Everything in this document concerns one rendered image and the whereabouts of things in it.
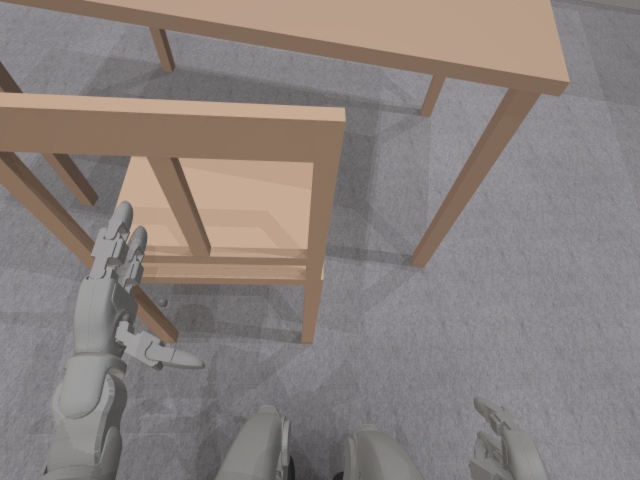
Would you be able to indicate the right robot hand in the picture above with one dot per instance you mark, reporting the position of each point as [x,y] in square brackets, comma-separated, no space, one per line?
[516,457]

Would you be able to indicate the robot thigh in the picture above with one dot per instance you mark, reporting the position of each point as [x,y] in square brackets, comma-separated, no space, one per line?
[261,446]
[375,455]

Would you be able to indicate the left robot thigh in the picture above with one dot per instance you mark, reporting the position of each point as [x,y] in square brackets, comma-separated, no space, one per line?
[261,446]

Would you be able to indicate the chair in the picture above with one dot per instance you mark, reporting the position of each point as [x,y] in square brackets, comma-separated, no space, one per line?
[229,193]

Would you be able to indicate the left robot hand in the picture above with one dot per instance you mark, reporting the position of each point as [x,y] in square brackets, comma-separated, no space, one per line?
[105,296]

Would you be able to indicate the right robot thigh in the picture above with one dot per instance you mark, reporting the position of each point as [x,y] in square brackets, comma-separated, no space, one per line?
[375,455]

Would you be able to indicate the robot left forearm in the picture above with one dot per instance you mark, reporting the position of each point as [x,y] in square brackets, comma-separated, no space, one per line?
[86,408]

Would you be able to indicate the table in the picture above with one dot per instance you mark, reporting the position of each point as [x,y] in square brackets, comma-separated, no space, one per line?
[507,43]

